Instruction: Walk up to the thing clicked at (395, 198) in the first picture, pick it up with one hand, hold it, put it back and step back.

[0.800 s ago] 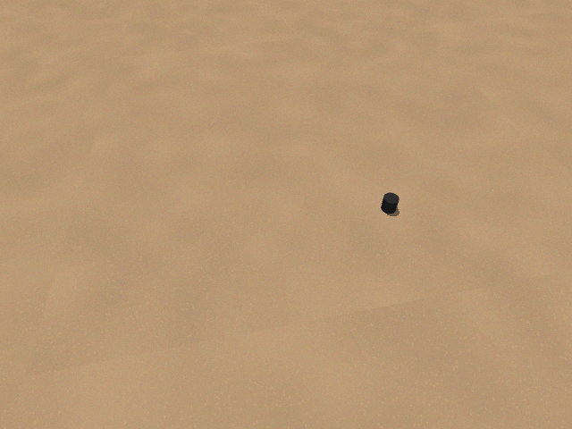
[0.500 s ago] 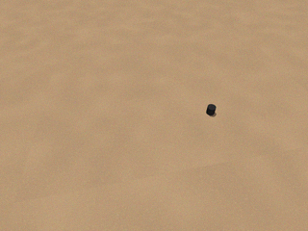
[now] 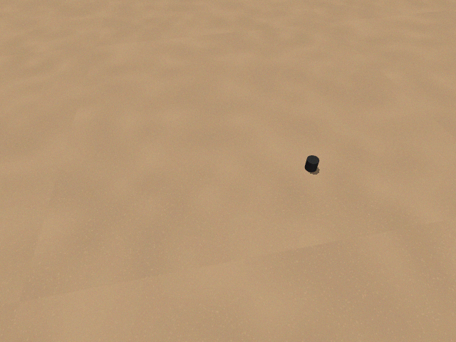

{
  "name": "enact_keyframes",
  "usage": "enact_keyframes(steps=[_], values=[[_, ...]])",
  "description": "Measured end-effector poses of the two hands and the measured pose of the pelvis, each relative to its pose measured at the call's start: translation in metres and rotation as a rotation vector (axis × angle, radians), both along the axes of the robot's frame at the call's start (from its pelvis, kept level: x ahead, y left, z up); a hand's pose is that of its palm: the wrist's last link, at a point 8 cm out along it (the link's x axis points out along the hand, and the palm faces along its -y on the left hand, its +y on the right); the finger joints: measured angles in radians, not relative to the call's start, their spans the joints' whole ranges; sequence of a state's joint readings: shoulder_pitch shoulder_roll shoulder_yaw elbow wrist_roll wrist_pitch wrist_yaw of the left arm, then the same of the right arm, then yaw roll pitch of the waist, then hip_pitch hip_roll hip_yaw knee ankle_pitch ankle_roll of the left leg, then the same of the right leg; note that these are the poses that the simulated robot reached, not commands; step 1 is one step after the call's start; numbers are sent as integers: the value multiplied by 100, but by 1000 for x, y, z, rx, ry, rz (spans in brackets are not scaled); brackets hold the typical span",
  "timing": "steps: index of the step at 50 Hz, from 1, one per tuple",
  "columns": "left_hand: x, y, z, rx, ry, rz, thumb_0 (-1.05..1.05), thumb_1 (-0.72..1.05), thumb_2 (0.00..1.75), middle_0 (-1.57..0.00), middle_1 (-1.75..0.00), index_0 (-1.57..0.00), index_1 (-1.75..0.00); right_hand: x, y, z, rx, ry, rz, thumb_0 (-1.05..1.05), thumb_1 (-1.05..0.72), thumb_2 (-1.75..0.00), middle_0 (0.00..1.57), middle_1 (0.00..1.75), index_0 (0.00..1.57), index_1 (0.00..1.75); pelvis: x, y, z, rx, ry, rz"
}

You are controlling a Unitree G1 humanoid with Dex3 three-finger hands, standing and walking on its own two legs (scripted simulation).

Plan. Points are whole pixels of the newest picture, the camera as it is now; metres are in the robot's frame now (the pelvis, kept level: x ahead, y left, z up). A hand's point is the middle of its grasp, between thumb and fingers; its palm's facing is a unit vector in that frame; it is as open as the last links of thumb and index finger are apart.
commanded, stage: stand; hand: left
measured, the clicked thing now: (311, 163) +1.20 -0.43 -0.75
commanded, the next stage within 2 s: walk up in 0.32 s
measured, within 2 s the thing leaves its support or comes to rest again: neither
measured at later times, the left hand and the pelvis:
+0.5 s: hand out of the picture +0.10 +0.25 -0.15, palm faces -0.14 -0.93 -0.34, open 7.4 cm; pelvis +0.02 -0.02 -0.01, yaw -7 degrees
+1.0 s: hand (190, 288) +0.28 +0.12 -0.18, palm faces -0.32 -0.89 -0.31, open 7.4 cm; pelvis +0.18 -0.13 -0.03, yaw -20 degrees
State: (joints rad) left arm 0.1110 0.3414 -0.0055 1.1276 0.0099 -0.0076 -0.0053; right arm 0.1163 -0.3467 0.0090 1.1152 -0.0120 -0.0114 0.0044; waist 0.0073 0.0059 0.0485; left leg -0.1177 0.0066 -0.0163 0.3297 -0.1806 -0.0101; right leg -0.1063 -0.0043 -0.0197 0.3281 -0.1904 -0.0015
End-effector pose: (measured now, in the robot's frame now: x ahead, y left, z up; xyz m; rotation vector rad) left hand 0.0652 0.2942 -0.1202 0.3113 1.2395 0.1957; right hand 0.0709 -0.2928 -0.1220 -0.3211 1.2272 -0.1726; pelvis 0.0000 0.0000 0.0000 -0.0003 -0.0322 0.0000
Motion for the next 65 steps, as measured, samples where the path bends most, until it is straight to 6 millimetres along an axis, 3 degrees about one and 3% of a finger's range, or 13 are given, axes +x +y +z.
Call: enact_keyframes(steps=[18, 23, 27, 30, 35, 40, 44, 48, 53, 60, 65], values=[[0, 1, 0, -7, 1, -11, 0, 90, 90, -20, -30, -20, -30, 1, -5, 1, 3, -25, -13, 0, -90, -90, 21, 30, 20, 30, 1, -2, -2, 5, 6, -23], [20, 3, 4, 3, 48, -95, 0, 90, 90, -20, -30, -20, -30, -11, -36, 9, -40, -127, -102, 0, -90, -90, 21, 30, 20, 30, 9, -12, -7, 20, 7, -105], [55, -6, 14, 13, 6, -138, 1, 90, 90, -20, -30, -20, -30, -27, -75, 12, -87, -89, -146, 0, -90, -90, 21, 30, 20, 30, 24, -32, -8, 20, -2, -146], [83, -21, 17, 39, -16, -182, 1, 90, 90, -20, -30, -20, -30, -29, -108, 6, -108, -81, -183, 0, -89, -90, 21, 30, 20, 30, 40, -53, -16, 28, -11, -189], [125, -60, 8, 88, -75, -217, 0, 90, 90, -20, -30, -20, -30, -12, -158, -18, -120, -80, -227, 0, -90, -90, 21, 30, 20, 30, 68, -93, -39, -13, -22, -223], [139, -99, 9, 36, -57, -223, 0, 90, 90, -20, -30, -20, -30, 28, -162, -8, -64, -118, -224, 1, -90, -90, 20, 30, 20, 30, 97, -110, -25, -11, -24, -275], [156, -117, 4, 8, -4, -252, 0, 90, 90, -21, -30, -21, -30, 58, -157, 5, -37, -160, -214, 0, -90, -90, 21, 30, 20, 30, 125, -120, -17, -15, -18, -311], [194, -125, -9, -19, 11, -291, 0, 90, 90, -21, -30, -21, -30, 77, -157, 12, -52, -150, -229, 0, -90, -90, 21, 30, 20, 30, 159, -126, -20, -29, -8, -335], [273, -141, -30, -20, 1, -390, 1, 90, 90, -21, -30, -21, -30, 80, -162, 13, -125, -160, -320, 0, -90, -90, 21, 30, 20, 30, 204, -129, -33, 8, -12, -385], [390, -194, -1, -32, -107, -532, 1, 90, 90, -20, -30, -20, -30, 65, -166, 28, -109, -64, -451, 0, -90, -90, 21, 30, 20, 30, 255, -156, -13, 11, -7, -427], [461, -237, 18, -7, -153, -604, 0, 90, 90, -20, -30, -20, -30, 67, -183, 19, -73, 8, -494, 0, -90, -90, 21, 30, 20, 30, 288, -184, -12, 22, -3, -459]])
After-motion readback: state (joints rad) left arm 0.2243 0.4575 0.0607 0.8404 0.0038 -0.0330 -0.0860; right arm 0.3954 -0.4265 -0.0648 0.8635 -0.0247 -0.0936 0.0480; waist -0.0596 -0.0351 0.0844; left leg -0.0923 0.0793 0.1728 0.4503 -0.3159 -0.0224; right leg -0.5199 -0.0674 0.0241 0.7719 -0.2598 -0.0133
